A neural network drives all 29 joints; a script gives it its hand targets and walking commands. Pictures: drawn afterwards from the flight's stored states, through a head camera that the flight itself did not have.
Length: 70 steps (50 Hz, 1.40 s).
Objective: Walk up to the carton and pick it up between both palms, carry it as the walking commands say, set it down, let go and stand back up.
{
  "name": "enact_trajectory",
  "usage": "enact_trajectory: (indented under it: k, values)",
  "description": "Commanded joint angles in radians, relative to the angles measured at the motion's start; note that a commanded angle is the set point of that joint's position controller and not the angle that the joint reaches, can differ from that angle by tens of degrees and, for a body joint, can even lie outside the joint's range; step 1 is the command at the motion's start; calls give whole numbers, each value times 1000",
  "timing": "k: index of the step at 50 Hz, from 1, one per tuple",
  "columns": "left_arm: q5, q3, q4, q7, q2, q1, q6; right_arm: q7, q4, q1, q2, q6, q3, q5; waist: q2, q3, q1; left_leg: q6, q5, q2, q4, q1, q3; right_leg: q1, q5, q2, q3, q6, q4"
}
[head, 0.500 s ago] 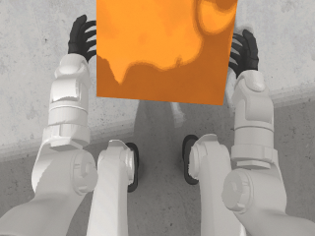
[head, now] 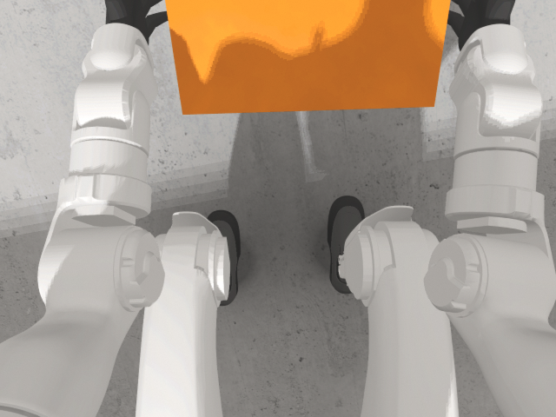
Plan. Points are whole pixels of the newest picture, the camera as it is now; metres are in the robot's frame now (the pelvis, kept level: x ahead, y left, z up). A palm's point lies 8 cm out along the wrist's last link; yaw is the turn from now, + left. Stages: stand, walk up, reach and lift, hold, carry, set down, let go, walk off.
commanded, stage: set down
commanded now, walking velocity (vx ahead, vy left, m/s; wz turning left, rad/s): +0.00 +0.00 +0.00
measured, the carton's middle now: (303, 3) +0.56 -0.04 -0.25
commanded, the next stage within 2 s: none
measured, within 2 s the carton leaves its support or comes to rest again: rests again in 1.14 s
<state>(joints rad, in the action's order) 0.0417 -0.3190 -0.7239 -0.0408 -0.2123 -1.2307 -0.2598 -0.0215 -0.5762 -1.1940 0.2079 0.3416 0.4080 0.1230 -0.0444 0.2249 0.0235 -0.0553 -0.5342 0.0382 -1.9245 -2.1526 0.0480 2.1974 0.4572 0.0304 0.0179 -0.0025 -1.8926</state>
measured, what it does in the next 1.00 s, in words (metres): lowers itself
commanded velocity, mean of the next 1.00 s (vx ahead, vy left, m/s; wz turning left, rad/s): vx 0.00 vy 0.00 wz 0.00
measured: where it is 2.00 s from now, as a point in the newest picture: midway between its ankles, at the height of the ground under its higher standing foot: (283, 266)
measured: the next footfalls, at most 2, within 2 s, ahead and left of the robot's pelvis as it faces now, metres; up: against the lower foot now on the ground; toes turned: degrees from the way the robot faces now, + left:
none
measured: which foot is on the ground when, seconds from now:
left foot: down 0.00-1.00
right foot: down 0.00-1.00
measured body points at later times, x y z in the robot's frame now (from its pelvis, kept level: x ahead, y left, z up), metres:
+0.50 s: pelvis +0.01 +0.00 -0.04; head +0.38 -0.02 +0.21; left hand +0.55 +0.13 -0.23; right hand +0.53 -0.24 -0.22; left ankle +0.11 +0.13 -0.41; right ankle +0.13 -0.13 -0.41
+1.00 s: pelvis +0.01 +0.00 -0.06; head +0.38 -0.03 +0.19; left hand +0.55 +0.13 -0.25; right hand +0.53 -0.24 -0.24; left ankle +0.11 +0.13 -0.41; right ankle +0.13 -0.13 -0.41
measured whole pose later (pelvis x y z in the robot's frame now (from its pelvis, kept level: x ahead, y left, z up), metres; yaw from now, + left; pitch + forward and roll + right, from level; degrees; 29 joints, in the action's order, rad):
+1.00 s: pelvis +0.01 +0.00 -0.06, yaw -1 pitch +41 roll +1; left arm -0.09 -0.16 -0.97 -0.07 -0.29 -1.34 -0.17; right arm -0.02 -0.95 -1.33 0.35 0.22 0.30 0.02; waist -0.04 0.27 0.03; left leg -0.06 -0.59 0.04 -2.13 -2.26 0.05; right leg 2.31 0.50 0.01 0.03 0.01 -2.09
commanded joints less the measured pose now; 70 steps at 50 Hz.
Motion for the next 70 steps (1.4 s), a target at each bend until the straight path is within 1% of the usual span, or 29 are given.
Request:
enact_trajectory:
  k: [1, 4, 5, 6, 7, 8, 14, 15, 19, 21, 23, 30, 34, 35, 38, 39, 46, 50, 51, 52, 55, 57, 59, 63, 64, 65, 67, 69, 70]
  values:
    - [-221, 556, 183, 248, 750, -754, 65, 260, -99, -571, -750, -88, -498, -259, -8, -1438, 119, 33, 220, 72, 73, 403, -135, -714, -360, -109, -96, 30, 25]
    - [-226, 526, 176, 230, 685, -788, 83, 274, -181, -547, -745, -89, -465, -226, 23, -1332, 122, 35, 241, 77, 56, 445, -117, -627, -327, -107, -97, 26, 6]
    - [-215, 543, 162, 233, 719, -771, 83, 264, -135, -567, -728, -104, -484, -256, -54, -1346, 78, 24, 267, 65, 33, 395, -135, -669, -371, -116, -59, 11, 2]
    - [-226, 538, 132, 230, 733, -741, 82, 262, -110, -583, -703, -113, -483, -241, -8, -1311, 118, 30, 299, 79, 18, 411, -122, -617, -379, -105, -75, 21, 1]
    - [-241, 536, 130, 220, 725, -790, 93, 256, -105, -615, -704, -131, -467, -258, -79, -1309, 80, 29, 310, 72, 16, 427, -117, -589, -379, -108, -54, 8, -9]
    - [-251, 534, 134, 223, 739, -789, 100, 241, -73, -656, -681, -145, -484, -259, 5, -1334, 119, 33, 301, 78, 9, 364, -113, -698, -426, -107, -67, 15, -17]
    - [-241, 487, 68, 202, 668, -810, 128, 236, -221, -602, -644, -151, -405, -222, -30, -1111, 125, 30, 262, 69, -22, 273, -116, -593, -366, -107, -35, 1, -29]
    - [-224, 450, 29, 200, 628, -741, 131, 239, -169, -655, -639, -160, -450, -246, 7, -1085, 56, 41, 255, 71, -29, 240, -124, -553, -342, -102, -42, 17, -37]
    - [-194, 426, -78, 197, 632, -682, 127, 238, -240, -638, -689, -165, -428, -271, -18, -1067, 17, 52, 225, 61, -28, 235, -115, -571, -336, -99, -34, 16, -59]
    - [-247, 490, 104, 177, 616, -815, 150, 239, -173, -634, -661, -170, -440, -264, -6, -1217, 69, 41, 343, 58, -59, 357, -111, -573, -413, -97, -41, 18, -76]
    - [-231, 477, 58, 174, 603, -784, 148, 235, -246, -624, -685, -161, -443, -285, -5, -1191, 30, 39, 295, 60, -51, 340, -125, -601, -372, -96, -42, 26, -87]
    - [-264, 491, 99, 164, 581, -851, 171, 219, -267, -595, -701, -172, -452, -290, 16, -1261, 50, 36, 299, 59, -102, 349, -126, -625, -404, -97, -42, 26, -116]
    - [-258, 478, -29, 177, 623, -765, 150, 218, -330, -580, -675, -175, -397, -272, 11, -1098, 112, 46, 215, 55, -81, 252, -112, -557, -337, -96, -46, 19, -97]
    - [-247, 460, 21, 178, 582, -794, 160, 226, -298, -617, -707, -173, -416, -285, 28, -1121, 53, 47, 234, 61, -84, 236, -121, -605, -371, -98, -40, 26, -110]
    - [-267, 472, 36, 180, 586, -807, 162, 219, -269, -656, -693, -175, -421, -294, 19, -1134, 64, 49, 267, 61, -94, 234, -122, -617, -399, -98, -30, 21, -106]
    - [-251, 456, 26, 171, 576, -809, 170, 220, -273, -640, -717, -180, -449, -315, 31, -1201, 15, 44, 266, 62, -107, 270, -137, -643, -391, -100, -27, 30, -109]
    - [-253, 455, -52, 184, 605, -764, 152, 227, -321, -636, -646, -180, -396, -277, 3, -1023, 90, 48, 201, 59, -99, 271, -108, -472, -259, -98, -45, 21, -98]
    - [-251, 474, -31, 181, 565, -776, 164, 231, -325, -593, -679, -188, -402, -291, -5, -1063, 73, 46, 223, 56, -97, 292, -107, -513, -317, -94, -52, 22, -123]
    - [-223, 436, -77, 180, 546, -737, 158, 240, -327, -642, -685, -188, -408, -303, -16, -997, 0, 50, 225, 53, -96, 273, -113, -452, -285, -93, -35, 24, -115]
    - [-237, 431, -63, 180, 579, -747, 161, 243, -356, -575, -673, -179, -405, -279, 54, -1024, 74, 47, 217, 53, -101, 263, -101, -478, -289, -95, -64, 33, -118]
    - [-210, 424, -121, 184, 615, -675, 153, 247, -360, -572, -672, -191, -397, -287, -13, -973, 25, 46, 239, 62, -93, 260, -114, -463, -302, -102, -42, 26, -116]
    - [-215, 426, -70, 184, 580, -710, 165, 240, -276, -646, -673, -198, -464, -317, 54, -1098, 11, 50, 239, 54, -126, 232, -123, -577, -357, -94, -30, 36, -132]
    - [-218, 420, -142, 183, 594, -693, 155, 236, -318, -656, -638, -195, -427, -290, 38, -1028, 47, 48, 232, 55, -122, 243, -110, -486, -320, -92, -51, 42, -143]
    - [-227, 416, -64, 191, 567, -723, 164, 232, -336, -633, -659, -194, -433, -303, 52, -1022, 7, 51, 245, 49, -137, 189, -114, -543, -352, -93, -13, 30, -142]
    - [-220, 396, -147, 195, 583, -689, 158, 235, -374, -592, -673, -187, -423, -274, 106, -959, 44, 52, 218, 56, -121, 185, -108, -539, -335, -87, -39, 40, -131]
    - [-210, 431, -122, 196, 571, -697, 154, 236, -379, -562, -690, -191, -410, -290, 27, -949, 29, 49, 227, 45, -133, 215, -115, -483, -332, -89, -24, 30, -134]
    - [-196, 398, -136, 196, 563, -665, 157, 243, -363, -607, -671, -193, -428, -297, 41, -952, -11, 50, 237, 55, -132, 221, -113, -447, -301, -85, -33, 36, -138]
    - [-201, 398, -123, 188, 555, -711, 158, 240, -388, -585, -658, -187, -407, -276, 56, -927, 15, 46, 216, 43, -131, 194, -104, -475, -300, -80, -23, 25, -135]
    - [-190, 387, -128, 186, 553, -702, 160, 247, -385, -616, -675, -189, -414, -295, 21, -923, -38, 53, 201, 50, -132, 183, -121, -433, -273, -90, -8, 26, -133]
